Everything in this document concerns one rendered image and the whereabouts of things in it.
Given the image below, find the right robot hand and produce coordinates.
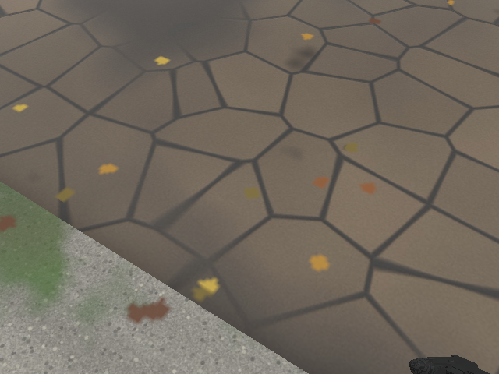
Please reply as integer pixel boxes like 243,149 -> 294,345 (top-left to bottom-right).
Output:
409,355 -> 490,374

